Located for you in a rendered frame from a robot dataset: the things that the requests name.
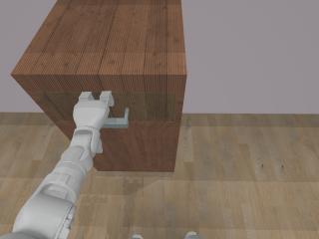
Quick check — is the robot left upper arm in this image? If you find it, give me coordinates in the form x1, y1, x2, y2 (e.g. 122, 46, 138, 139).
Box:
0, 192, 77, 239

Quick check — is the cabinet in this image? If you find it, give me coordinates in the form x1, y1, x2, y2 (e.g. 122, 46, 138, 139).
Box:
10, 0, 187, 172

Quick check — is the left robot forearm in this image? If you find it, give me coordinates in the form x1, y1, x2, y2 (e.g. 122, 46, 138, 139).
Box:
12, 125, 101, 233

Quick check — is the right robot shin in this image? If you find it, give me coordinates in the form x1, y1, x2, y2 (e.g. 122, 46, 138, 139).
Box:
185, 231, 196, 237

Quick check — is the handle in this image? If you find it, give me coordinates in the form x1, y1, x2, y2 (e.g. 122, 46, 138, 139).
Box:
102, 108, 130, 128

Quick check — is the drawer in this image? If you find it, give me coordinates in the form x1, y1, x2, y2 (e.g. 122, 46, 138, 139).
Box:
35, 92, 176, 121

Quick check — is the robot left hand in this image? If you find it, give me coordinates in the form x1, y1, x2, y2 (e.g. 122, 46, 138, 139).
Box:
73, 91, 115, 153

